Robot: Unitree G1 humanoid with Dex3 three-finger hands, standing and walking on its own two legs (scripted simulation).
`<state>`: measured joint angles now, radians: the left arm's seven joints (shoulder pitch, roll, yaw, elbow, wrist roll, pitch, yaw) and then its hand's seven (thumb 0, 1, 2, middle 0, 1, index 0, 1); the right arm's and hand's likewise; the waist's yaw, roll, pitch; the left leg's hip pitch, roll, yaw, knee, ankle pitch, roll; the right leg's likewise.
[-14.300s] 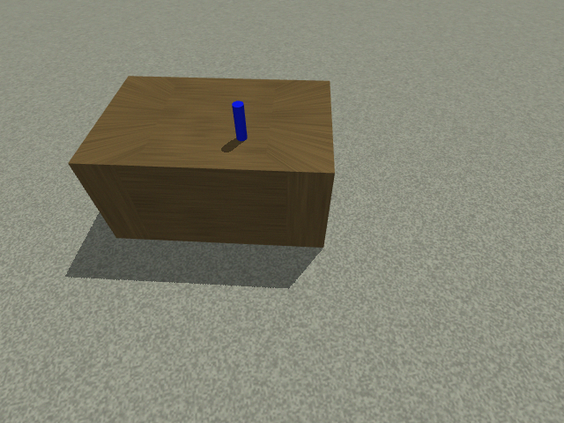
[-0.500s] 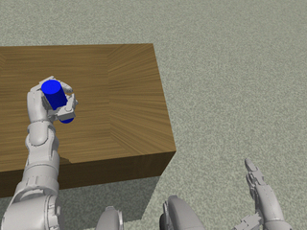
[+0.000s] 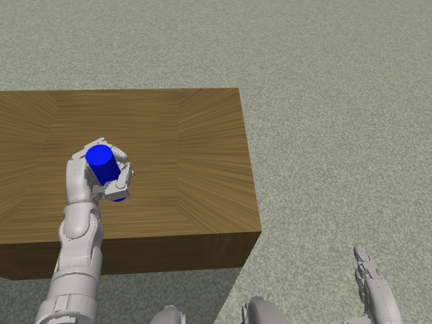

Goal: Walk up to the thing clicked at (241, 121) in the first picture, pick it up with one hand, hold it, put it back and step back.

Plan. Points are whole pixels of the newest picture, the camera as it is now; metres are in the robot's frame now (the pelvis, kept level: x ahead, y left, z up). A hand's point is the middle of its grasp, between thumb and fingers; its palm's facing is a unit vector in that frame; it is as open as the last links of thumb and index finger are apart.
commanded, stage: lift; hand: left
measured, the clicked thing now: (109, 176) +0.38 +0.19 +0.04
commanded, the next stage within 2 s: hold in 0.36 s
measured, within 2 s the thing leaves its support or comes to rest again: neither
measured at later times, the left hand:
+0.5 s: hand (113, 177) +0.36 +0.17 +0.07, palm faces +0.14 -0.99 -0.01, open 5.1 cm
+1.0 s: hand (112, 182) +0.34 +0.17 +0.09, palm faces +0.15 -0.99 -0.01, open 5.1 cm
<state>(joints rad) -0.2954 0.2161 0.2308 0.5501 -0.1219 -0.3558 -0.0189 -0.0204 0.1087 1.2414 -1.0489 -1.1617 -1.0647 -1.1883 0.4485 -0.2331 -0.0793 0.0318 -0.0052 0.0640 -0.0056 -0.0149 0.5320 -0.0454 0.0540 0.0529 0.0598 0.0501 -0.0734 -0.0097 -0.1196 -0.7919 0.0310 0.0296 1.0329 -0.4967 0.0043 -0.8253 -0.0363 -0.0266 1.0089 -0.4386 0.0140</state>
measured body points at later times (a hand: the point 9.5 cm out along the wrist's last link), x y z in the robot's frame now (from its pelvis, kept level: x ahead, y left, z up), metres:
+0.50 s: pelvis +0.01 +0.00 +0.01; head +0.06 +0.01 +0.46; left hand +0.35 +0.23 +0.07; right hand +0.16 -0.26 -0.02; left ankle +0.00 +0.12 -0.67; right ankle +0.03 -0.13 -0.67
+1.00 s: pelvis +0.01 +0.00 +0.02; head +0.05 +0.00 +0.47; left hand +0.33 +0.22 +0.09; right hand +0.16 -0.26 -0.02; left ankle +0.00 +0.12 -0.67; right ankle +0.03 -0.13 -0.67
